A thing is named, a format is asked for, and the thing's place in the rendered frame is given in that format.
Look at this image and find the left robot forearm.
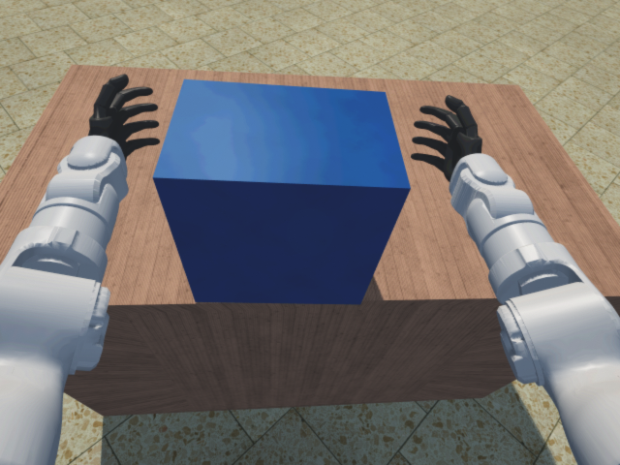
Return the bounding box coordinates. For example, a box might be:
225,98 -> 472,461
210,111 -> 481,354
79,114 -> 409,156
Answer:
0,136 -> 129,287

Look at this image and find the robot left upper arm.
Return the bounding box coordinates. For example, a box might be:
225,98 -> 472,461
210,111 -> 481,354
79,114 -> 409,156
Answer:
0,266 -> 110,465

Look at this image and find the right robot forearm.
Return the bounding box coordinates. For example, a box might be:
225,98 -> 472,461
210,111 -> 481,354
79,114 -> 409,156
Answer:
449,153 -> 620,337

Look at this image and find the robot right hand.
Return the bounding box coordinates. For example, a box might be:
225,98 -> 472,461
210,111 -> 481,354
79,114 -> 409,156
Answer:
411,95 -> 482,182

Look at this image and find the carton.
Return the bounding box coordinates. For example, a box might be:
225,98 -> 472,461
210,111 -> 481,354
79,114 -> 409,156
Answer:
153,79 -> 411,304

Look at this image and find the robot right upper arm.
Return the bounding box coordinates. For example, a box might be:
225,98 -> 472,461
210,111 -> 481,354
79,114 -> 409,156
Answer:
497,282 -> 620,465

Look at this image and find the robot left hand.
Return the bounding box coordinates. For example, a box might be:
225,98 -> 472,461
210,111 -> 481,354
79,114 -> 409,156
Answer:
88,74 -> 160,161

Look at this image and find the pedestal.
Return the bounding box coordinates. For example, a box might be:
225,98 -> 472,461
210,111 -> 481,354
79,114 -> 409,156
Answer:
0,65 -> 620,417

